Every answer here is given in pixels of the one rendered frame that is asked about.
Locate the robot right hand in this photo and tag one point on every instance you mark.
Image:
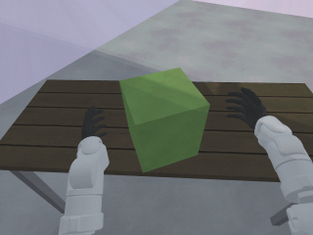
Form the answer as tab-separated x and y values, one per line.
252	109

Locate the robot right forearm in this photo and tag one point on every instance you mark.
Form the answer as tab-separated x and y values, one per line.
289	159

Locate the table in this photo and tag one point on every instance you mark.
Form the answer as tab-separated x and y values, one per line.
46	135

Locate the robot left forearm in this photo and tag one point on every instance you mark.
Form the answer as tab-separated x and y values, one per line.
85	186

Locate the carton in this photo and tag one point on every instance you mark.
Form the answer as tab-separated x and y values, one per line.
166	116

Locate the right robot upper arm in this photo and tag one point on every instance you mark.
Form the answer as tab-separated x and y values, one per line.
301	219

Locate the robot left hand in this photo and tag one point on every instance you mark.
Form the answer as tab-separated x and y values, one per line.
88	129

